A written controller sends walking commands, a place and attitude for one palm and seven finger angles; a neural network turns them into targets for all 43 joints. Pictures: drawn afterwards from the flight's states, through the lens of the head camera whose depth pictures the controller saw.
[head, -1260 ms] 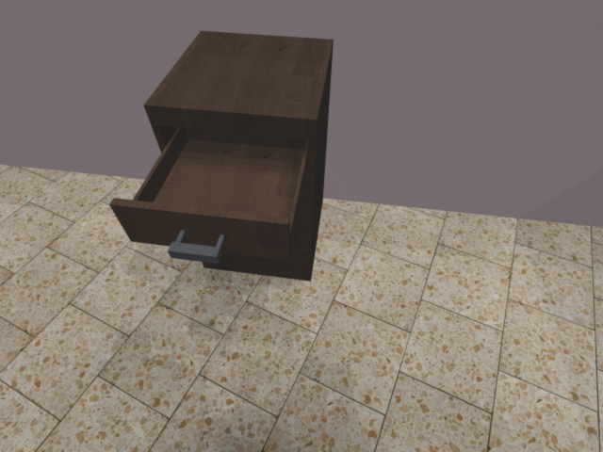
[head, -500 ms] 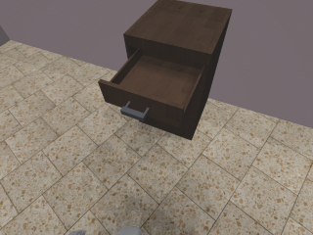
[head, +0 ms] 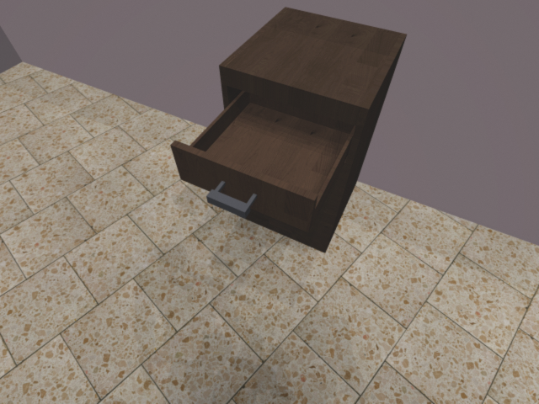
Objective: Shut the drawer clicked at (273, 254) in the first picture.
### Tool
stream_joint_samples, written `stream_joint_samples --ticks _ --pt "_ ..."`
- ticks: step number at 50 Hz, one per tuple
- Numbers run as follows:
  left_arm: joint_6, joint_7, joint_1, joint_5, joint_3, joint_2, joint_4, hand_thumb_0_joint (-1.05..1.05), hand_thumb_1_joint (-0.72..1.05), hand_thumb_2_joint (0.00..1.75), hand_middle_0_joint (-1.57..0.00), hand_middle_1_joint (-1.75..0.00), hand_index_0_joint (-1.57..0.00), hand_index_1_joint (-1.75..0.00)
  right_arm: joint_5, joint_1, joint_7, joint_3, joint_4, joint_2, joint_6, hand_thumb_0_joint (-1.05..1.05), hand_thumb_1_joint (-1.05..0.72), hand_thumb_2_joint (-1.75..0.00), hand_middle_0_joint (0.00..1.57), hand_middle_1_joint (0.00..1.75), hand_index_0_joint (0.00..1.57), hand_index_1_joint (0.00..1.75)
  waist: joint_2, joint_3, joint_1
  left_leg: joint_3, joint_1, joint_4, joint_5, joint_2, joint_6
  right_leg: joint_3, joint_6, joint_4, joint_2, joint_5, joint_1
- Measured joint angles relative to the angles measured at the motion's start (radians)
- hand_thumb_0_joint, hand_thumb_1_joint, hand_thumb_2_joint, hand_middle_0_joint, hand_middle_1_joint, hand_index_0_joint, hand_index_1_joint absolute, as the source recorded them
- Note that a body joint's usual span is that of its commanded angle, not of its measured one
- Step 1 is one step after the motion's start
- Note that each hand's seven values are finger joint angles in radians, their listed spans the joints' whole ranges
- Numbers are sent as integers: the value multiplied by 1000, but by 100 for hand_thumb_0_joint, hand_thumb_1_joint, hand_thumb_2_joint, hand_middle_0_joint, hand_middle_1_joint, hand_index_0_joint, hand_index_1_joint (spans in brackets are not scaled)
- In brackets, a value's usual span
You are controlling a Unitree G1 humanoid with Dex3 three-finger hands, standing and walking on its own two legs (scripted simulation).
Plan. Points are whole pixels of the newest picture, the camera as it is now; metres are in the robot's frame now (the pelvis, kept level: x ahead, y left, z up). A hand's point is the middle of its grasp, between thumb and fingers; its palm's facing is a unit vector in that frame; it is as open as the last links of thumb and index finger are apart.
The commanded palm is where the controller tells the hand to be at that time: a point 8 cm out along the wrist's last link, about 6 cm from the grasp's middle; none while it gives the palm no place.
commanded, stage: stand and wait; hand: left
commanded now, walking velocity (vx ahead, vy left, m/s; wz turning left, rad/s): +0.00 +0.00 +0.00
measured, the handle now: (233, 197) +0.57 +0.13 -0.16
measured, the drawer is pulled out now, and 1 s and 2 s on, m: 0.28 0.28 0.28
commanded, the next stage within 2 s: look at it before walking up in 0.26 s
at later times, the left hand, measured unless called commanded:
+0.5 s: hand out of the picture +0.00 +0.17 -0.17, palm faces +0.08 -0.98 -0.19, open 7.4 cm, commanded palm none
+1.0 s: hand out of the picture +0.00 +0.16 -0.17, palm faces +0.07 -0.98 -0.18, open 7.4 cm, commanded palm none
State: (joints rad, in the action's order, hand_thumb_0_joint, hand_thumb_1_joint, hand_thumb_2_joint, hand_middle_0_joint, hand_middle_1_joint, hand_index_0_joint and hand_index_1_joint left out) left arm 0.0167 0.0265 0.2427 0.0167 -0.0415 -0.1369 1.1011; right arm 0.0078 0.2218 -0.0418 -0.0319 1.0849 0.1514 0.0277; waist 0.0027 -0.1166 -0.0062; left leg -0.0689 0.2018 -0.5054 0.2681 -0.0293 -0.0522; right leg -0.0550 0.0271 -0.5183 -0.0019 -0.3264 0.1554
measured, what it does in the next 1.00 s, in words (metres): stands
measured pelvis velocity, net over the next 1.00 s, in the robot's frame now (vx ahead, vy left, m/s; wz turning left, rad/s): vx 0.01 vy -0.01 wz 0.00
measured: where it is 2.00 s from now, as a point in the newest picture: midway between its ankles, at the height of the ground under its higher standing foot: outside the picture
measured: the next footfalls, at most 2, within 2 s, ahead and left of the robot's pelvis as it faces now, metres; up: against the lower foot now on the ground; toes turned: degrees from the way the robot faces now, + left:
left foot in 1.74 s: +0.09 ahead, +0.11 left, +0.00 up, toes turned -16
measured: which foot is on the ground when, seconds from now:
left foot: down 0.00-1.00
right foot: down 0.00-1.00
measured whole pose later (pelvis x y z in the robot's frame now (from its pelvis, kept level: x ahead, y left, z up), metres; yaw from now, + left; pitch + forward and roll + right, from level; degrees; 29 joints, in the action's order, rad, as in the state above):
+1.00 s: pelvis +0.01 -0.01 +0.00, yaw +0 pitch -2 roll +0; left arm 0.00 0.03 0.27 0.01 -0.03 -0.12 1.14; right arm 0.01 0.29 -0.05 -0.01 1.13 0.11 0.01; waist -0.01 -0.09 -0.01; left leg -0.07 0.16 -0.44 0.25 -0.04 -0.06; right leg -0.06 0.03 -0.45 -0.01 -0.31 0.11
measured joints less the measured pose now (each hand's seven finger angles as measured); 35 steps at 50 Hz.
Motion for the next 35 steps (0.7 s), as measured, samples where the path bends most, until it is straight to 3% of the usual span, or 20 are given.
stream_joint_samples --ticks 13,35 --pt "0 5 -39 -4 -14 -32 -20 0 90 90 -20 -30 -20 -30 8 51 -2 10 21 -40 0 0 -91 -90 19 30 20 30 -1 12 3 -23 10 -3 -7 16 5 -23 -6 -2 14 -1 0" --pt "-10 5 29 -4 8 23 41 0 90 90 -20 -30 -20 -30 3 57 -11 17 39 -42 -17 0 -91 -90 19 30 20 30 -4 16 -5 -9 -30 56 -23 -1 -2 -11 1 59 -1 21 -34"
